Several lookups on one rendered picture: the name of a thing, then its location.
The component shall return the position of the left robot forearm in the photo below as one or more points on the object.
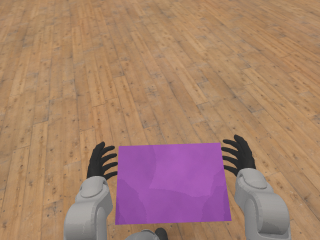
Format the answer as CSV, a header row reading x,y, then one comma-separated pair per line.
x,y
86,219

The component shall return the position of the robot left shin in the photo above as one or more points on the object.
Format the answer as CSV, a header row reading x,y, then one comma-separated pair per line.
x,y
147,230

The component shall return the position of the right robot forearm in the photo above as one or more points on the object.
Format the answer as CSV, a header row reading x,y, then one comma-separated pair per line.
x,y
266,215

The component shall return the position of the right robot hand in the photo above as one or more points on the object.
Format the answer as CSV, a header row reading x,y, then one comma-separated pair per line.
x,y
244,155

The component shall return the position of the carton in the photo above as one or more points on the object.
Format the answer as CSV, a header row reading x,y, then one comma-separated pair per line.
x,y
171,183

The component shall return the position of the left robot hand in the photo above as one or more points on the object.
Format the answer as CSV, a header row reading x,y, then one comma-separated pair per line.
x,y
96,162

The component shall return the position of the left robot foot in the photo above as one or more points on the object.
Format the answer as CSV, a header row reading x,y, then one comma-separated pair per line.
x,y
161,233

